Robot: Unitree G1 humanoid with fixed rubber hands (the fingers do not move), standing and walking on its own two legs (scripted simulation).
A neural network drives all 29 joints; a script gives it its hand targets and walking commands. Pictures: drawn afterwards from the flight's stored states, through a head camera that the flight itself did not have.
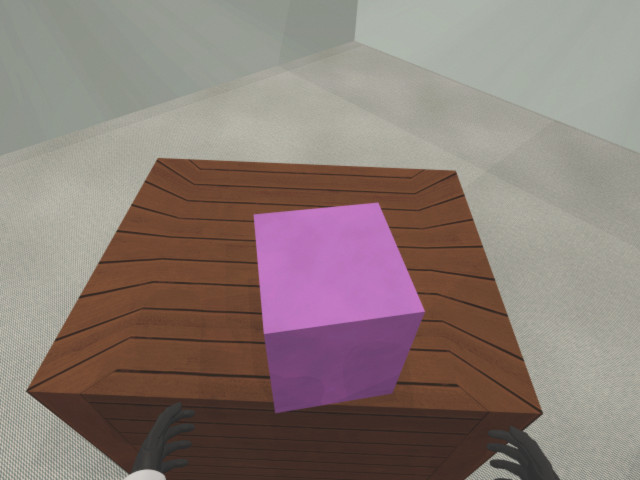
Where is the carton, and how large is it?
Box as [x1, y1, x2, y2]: [254, 203, 424, 412]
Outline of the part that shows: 378,203 254,214 263,329 275,412 391,393 393,390 424,310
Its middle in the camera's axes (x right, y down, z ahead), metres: +0.01 +0.12 +0.63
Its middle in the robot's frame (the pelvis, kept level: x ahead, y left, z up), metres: +0.39 +0.02 -0.06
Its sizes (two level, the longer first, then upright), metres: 0.210 0.200 0.250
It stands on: a pedestal, 0.59 m high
